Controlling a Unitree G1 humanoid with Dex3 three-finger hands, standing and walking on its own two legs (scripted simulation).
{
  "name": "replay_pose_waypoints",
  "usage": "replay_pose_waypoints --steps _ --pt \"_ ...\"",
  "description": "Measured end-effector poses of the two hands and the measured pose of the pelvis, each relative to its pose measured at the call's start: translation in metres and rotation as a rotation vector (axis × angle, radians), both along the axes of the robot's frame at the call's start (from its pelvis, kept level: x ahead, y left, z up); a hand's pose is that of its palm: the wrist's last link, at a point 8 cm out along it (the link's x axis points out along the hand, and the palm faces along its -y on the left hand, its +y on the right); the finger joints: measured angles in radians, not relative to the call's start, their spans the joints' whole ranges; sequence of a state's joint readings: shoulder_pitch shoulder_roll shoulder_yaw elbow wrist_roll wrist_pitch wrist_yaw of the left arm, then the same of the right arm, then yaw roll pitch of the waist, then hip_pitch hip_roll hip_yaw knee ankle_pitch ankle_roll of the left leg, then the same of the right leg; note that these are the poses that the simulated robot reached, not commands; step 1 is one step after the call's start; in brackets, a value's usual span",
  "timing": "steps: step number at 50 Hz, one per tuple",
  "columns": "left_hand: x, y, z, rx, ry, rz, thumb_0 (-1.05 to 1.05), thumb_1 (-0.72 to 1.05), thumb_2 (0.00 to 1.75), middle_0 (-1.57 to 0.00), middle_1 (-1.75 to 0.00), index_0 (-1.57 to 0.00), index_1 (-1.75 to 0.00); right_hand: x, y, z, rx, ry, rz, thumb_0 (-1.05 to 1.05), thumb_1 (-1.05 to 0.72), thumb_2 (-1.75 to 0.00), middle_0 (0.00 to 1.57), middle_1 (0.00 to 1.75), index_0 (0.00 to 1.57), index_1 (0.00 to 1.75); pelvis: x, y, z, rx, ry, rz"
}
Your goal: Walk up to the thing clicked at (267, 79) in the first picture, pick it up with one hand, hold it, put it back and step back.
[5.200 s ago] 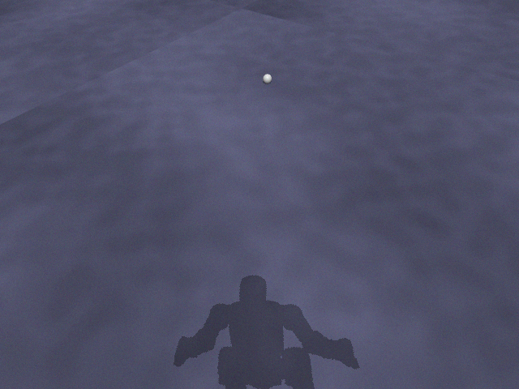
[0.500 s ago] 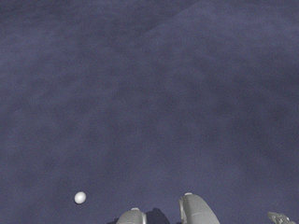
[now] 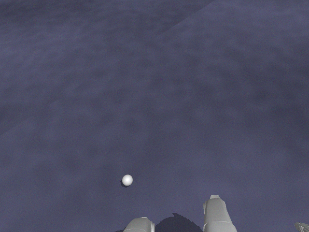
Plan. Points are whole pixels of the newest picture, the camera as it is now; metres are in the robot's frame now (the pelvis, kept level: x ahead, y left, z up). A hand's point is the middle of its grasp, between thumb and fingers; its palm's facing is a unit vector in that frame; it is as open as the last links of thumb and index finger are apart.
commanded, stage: walk up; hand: left
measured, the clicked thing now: (127, 180) +0.47 +0.29 -0.68
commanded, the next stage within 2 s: none
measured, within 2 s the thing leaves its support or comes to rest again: neither
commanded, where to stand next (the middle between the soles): +0.05 +0.12 m, yaw -8 degrees
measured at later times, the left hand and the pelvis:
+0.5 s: hand out of the picture -0.01 +0.49 -0.10, palm faces -0.07 -0.84 -0.53, open 7.4 cm; pelvis -0.09 +0.20 +0.01, yaw -3 degrees
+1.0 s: hand out of the picture +0.09 +0.43 -0.11, palm faces -0.25 -0.90 -0.35, open 7.4 cm; pelvis -0.05 +0.18 +0.04, yaw -10 degrees
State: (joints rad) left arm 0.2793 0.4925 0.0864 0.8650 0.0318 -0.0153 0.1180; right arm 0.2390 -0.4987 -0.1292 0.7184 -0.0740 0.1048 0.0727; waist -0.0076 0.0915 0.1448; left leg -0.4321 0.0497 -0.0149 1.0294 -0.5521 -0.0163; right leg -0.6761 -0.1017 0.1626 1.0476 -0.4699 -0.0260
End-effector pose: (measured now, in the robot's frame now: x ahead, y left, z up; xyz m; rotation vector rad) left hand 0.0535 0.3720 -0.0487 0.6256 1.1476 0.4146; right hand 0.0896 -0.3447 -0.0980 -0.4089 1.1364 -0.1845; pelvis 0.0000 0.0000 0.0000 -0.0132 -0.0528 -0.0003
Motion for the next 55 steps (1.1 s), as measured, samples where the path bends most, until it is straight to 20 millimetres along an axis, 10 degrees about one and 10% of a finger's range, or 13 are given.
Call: replay_pose_waypoints --steps 7,20,26,33,44,55 --pt "-0.015 0.032 0.001 -0.086 0.021 -0.018 0.01 0.9 0.9 -0.21 -0.3 -0.21 -0.3 -0.058 0.073 0.017 0.045 0.033 -0.06 0.01 -0.9 -0.89 0.2 0.3 0.2 0.3 -0.028 0.044 0.024 -0.022 0.015 -0.009" --pt "-0.073 0.101 0.004 -0.118 -0.007 -0.076 0.01 0.9 0.9 -0.22 -0.3 -0.21 -0.3 -0.102 0.174 0.001 0.097 0.016 -0.066 0.01 -0.9 -0.89 0.2 0.3 0.2 0.3 -0.085 0.147 0.024 0.004 0.002 -0.047" --pt "-0.068 0.162 -0.014 -0.155 -0.034 -0.096 0.01 0.9 0.9 -0.21 -0.3 -0.21 -0.3 -0.147 0.217 0.002 0.027 -0.01 -0.107 0.0 -0.9 -0.89 0.2 0.3 0.2 0.3 -0.096 0.203 0.01 0.035 -0.009 -0.064" --pt "-0.049 0.185 -0.016 -0.253 0.015 -0.129 0.01 0.9 0.9 -0.21 -0.3 -0.21 -0.3 -0.22 0.246 0.038 -0.025 0.079 -0.221 0.0 -0.9 -0.89 0.2 0.3 0.21 0.3 -0.095 0.221 0.035 0.017 -0.025 -0.101" --pt "-0.012 0.155 -0.02 -0.333 0.128 -0.169 0.01 0.91 0.9 -0.21 -0.3 -0.2 -0.3 -0.245 0.222 0.075 -0.107 0.184 -0.302 0.01 -0.9 -0.89 0.2 0.3 0.21 0.3 -0.066 0.21 0.052 0.014 0.009 -0.166" --pt "0.071 0.074 -0.012 -0.365 -0.022 -0.279 0.01 0.9 0.9 -0.21 -0.3 -0.21 -0.3 -0.166 0.194 0.039 -0.023 0.101 -0.28 0.01 -0.9 -0.89 0.2 0.3 0.2 0.3 -0.04 0.177 0.045 0.023 0.002 -0.19"
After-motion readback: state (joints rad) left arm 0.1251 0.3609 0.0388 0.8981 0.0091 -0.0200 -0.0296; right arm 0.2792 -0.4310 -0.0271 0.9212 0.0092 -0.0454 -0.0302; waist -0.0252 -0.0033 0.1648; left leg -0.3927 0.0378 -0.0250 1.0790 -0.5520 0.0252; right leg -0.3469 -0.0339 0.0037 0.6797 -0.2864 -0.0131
